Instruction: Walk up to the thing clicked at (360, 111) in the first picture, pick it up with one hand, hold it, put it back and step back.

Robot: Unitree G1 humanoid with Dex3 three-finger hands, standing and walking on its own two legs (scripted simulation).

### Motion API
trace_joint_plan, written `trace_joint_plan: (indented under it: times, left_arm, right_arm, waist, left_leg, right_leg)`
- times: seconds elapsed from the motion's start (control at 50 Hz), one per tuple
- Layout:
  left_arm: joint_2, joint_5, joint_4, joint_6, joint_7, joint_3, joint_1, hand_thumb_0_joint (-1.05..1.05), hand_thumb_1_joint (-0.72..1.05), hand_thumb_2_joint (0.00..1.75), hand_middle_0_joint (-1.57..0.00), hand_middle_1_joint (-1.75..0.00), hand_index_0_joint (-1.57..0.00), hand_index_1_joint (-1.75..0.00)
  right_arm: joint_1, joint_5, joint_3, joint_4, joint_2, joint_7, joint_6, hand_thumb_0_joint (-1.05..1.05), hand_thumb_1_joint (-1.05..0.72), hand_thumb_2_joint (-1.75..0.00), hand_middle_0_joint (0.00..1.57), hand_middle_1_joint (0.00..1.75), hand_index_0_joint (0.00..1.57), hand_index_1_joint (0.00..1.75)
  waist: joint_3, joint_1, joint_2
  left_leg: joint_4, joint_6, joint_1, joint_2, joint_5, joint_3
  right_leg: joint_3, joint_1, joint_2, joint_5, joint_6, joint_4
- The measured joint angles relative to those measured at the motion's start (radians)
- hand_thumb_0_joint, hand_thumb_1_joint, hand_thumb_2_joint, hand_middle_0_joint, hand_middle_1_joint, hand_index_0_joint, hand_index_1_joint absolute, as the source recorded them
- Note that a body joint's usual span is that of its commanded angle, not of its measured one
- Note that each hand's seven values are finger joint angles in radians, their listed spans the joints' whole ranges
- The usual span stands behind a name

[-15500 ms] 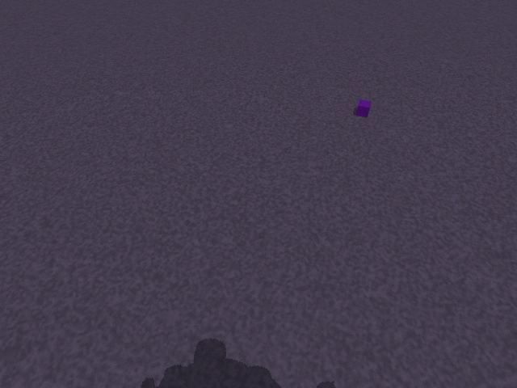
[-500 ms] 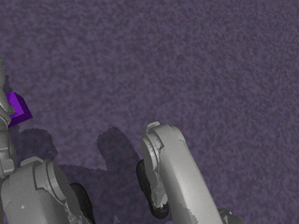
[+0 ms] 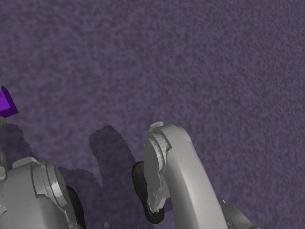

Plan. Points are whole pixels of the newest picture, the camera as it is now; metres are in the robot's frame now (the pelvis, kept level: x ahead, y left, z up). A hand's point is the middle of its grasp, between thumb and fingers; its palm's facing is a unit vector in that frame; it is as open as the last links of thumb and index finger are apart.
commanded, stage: rest palm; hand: left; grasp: from above
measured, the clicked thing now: out of the picture +0.47 +0.30 -0.27
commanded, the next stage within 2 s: close in 0.92 s
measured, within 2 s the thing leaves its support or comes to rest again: neither
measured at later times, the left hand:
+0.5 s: hand out of the picture +0.46 +0.29 -0.24, palm faces -0.43 -0.20 -0.88, open 14.0 cm
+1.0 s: hand out of the picture +0.46 +0.30 -0.25, palm faces -0.42 -0.19 -0.89, open 13.5 cm
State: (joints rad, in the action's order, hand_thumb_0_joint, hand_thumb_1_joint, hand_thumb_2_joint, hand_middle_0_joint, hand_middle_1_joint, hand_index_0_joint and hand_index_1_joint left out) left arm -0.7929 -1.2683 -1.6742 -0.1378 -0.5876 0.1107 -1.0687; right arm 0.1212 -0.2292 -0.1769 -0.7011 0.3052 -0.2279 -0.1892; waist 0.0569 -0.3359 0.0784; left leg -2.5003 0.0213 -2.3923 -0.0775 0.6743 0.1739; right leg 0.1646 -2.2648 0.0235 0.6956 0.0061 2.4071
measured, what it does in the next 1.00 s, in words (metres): stands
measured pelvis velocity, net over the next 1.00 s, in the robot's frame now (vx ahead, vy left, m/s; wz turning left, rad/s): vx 0.00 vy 0.00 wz -0.06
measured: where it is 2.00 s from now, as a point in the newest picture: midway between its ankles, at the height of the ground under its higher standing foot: (116, 216)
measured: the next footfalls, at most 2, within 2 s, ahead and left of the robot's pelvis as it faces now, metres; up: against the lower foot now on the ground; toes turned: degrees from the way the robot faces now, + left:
none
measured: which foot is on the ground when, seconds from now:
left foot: down 0.00-1.00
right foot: down 0.00-1.00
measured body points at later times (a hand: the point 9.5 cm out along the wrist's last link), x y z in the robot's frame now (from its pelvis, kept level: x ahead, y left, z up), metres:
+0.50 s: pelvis +0.00 +0.00 +0.00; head +0.27 +0.10 +0.34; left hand +0.48 +0.30 -0.19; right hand +0.02 -0.25 -0.07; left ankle +0.07 +0.13 -0.27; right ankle +0.10 -0.11 -0.27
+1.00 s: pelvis +0.00 +0.00 +0.00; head +0.28 +0.11 +0.33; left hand +0.48 +0.30 -0.20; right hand +0.04 -0.24 -0.07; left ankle +0.07 +0.13 -0.27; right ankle +0.10 -0.11 -0.27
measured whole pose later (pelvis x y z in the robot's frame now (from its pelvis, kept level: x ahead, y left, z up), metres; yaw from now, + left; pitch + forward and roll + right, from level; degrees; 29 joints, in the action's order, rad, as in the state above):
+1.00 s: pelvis +0.00 +0.00 +0.00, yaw -4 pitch +28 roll -13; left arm -0.96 -1.20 -1.77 -0.12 -0.61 0.13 -1.10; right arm 0.11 -0.26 -0.28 -0.69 0.33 -0.32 -0.31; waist 0.16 -0.38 0.14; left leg -2.55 0.02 -2.38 -0.09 0.70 0.24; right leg 0.22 -2.24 0.05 0.69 -0.01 2.40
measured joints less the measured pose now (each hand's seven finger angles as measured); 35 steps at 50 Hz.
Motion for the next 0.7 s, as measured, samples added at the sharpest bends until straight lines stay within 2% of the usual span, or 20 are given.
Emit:
trace_joint_plan:
  times: [0.06,0.16,0.28,0.46,0.52,0.6,0.7]
  left_arm:
    - [-0.015,0.018,-0.025,0.022,-0.018,0.001,-0.02,0.0,-0.52,1.0,-0.13,-0.87,-0.11,-0.9]
    - [-0.048,0.057,-0.033,0.034,-0.017,0.041,-0.03,0.0,-0.49,0.97,-0.14,-0.88,-0.12,-0.9]
    - [-0.094,0.085,-0.043,0.029,0.013,0.09,-0.019,0.0,-0.48,0.95,-0.14,-0.89,-0.12,-0.9]
    - [-0.126,0.078,-0.043,-0.017,0.025,0.044,0.005,0.0,-0.47,0.94,-0.14,-0.9,-0.13,-0.91]
    - [-0.13,0.064,-0.05,-0.03,0.011,0.027,0.005,0.0,-0.46,0.93,-0.14,-0.9,-0.13,-0.91]
    - [-0.126,0.038,-0.054,-0.038,-0.017,0.025,0.008,0.0,-0.46,0.93,-0.14,-0.9,-0.13,-0.91]
    - [-0.131,0.022,-0.072,-0.017,-0.058,0.027,0.002,0.0,-0.45,0.93,-0.15,-0.9,-0.14,-0.91]
  right_arm:
    - [-0.007,-0.011,-0.014,0.003,0.004,-0.02,-0.017,0.0,-0.89,-0.9,0.19,0.3,0.2,0.3]
    - [-0.004,-0.017,-0.039,0.003,0.007,-0.04,-0.039,0.0,-0.89,-0.9,0.19,0.3,0.2,0.3]
    - [0.014,-0.019,-0.05,-0.003,0.006,-0.042,-0.049,0.0,-0.89,-0.9,0.2,0.3,0.2,0.3]
    - [0.031,-0.027,-0.073,-0.022,0.006,-0.047,-0.05,0.0,-0.89,-0.9,0.2,0.3,0.2,0.3]
    - [0.027,-0.029,-0.077,-0.018,0.01,-0.052,-0.06,0.0,-0.89,-0.9,0.2,0.3,0.2,0.3]
    - [0.02,-0.033,-0.08,-0.005,0.021,-0.061,-0.075,0.0,-0.89,-0.9,0.2,0.3,0.2,0.3]
    - [0.006,-0.037,-0.081,0.008,0.027,-0.076,-0.09,0.0,-0.89,-0.9,0.2,0.3,0.2,0.3]
  waist:
    - [0.022,-0.01,0.003]
    - [0.057,-0.021,0.006]
    - [0.08,-0.03,0.006]
    - [0.075,-0.029,0.028]
    - [0.074,-0.031,0.036]
    - [0.07,-0.032,0.039]
    - [0.063,-0.039,0.045]
  left_leg:
    - [-0.004,0.001,-0.002,-0.005,-0.002,0.002]
    - [-0.015,-0.001,0.001,-0.012,0.001,0.014]
    - [-0.024,-0.002,0.001,-0.014,0.008,0.028]
    - [-0.033,-0.007,0.015,-0.009,0.024,0.048]
    - [-0.04,-0.005,0.017,-0.008,0.027,0.055]
    - [-0.047,-0.001,0.014,-0.008,0.029,0.061]
    - [-0.05,0.003,0.014,-0.01,0.032,0.063]
  right_leg:
    - [0.001,-0.006,0.005,-0.008,-0.001,0.002]
    - [0.009,-0.008,0.013,-0.017,-0.001,0.006]
    - [0.02,-0.005,0.019,-0.017,-0.002,0.006]
    - [0.036,0.018,0.021,-0.004,-0.003,0.002]
    - [0.041,0.026,0.023,-0.003,-0.006,0.001]
    - [0.045,0.03,0.026,-0.002,-0.012,0.0]
    - [0.046,0.032,0.03,-0.003,-0.018,-0.003]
